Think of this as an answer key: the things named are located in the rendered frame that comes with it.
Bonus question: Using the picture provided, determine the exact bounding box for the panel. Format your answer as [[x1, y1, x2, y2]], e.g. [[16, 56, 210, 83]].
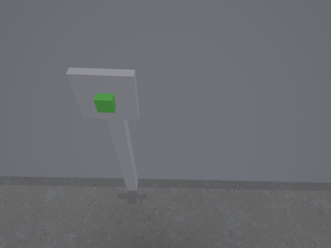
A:
[[66, 67, 139, 191]]

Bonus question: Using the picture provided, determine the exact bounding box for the button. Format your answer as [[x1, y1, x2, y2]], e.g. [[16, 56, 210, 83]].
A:
[[94, 93, 116, 113]]

